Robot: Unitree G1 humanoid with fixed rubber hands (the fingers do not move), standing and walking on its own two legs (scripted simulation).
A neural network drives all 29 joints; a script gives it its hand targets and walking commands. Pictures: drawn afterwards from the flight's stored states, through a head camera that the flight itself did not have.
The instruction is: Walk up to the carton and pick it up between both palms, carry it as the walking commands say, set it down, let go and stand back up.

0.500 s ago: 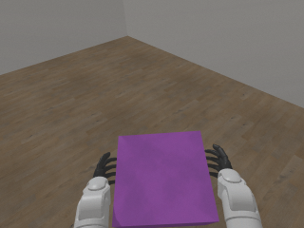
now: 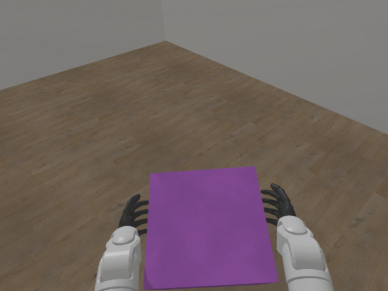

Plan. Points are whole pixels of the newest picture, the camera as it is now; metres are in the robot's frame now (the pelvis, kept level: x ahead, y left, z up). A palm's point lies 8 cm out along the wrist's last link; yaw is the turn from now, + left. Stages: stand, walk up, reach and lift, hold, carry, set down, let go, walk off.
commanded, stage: carry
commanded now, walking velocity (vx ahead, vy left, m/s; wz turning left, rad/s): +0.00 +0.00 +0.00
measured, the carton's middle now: (206, 230) +0.30 -0.01 -0.06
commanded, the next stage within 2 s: hold in 0.42 s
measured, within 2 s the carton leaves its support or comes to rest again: neither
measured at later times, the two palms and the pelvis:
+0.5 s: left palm (125, 232) +0.26 +0.16 +0.03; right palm (283, 220) +0.27 -0.16 +0.03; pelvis +0.00 +0.00 +0.00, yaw +1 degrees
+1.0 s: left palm (126, 204) +0.31 +0.17 +0.05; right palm (280, 194) +0.31 -0.16 +0.06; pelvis +0.02 +0.00 +0.01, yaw -1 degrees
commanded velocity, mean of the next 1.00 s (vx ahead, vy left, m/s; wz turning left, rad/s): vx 0.00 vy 0.00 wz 0.00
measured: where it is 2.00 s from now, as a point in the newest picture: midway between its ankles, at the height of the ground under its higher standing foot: outside the picture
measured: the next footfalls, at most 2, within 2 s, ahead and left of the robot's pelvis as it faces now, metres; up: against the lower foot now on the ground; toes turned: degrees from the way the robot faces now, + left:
none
